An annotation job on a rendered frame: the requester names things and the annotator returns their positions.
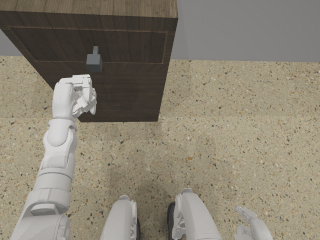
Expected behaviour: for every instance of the robot right hand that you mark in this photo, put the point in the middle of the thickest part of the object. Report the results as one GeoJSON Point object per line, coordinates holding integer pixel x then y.
{"type": "Point", "coordinates": [258, 229]}

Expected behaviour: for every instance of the cabinet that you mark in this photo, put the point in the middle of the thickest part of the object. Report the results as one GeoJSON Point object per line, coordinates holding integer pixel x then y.
{"type": "Point", "coordinates": [125, 91]}

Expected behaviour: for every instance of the robot left hand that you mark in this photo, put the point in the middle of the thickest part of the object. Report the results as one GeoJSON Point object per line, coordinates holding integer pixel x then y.
{"type": "Point", "coordinates": [65, 97]}

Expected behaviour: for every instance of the robot left shin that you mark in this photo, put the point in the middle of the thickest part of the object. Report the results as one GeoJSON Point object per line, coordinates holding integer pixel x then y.
{"type": "Point", "coordinates": [133, 232]}

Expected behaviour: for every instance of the left robot upper arm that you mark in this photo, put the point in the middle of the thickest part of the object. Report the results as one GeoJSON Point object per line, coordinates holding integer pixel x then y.
{"type": "Point", "coordinates": [44, 227]}

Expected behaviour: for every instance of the robot right foot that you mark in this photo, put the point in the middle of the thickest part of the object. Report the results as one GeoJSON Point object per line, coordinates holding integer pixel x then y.
{"type": "Point", "coordinates": [170, 220]}

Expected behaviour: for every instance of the left robot forearm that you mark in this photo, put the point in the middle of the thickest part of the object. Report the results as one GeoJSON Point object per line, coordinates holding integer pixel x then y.
{"type": "Point", "coordinates": [50, 194]}

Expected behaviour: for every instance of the handle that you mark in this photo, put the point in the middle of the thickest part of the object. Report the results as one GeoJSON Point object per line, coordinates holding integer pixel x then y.
{"type": "Point", "coordinates": [94, 61]}

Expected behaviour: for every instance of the drawer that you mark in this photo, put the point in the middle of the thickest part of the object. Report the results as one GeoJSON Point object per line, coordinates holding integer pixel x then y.
{"type": "Point", "coordinates": [73, 44]}

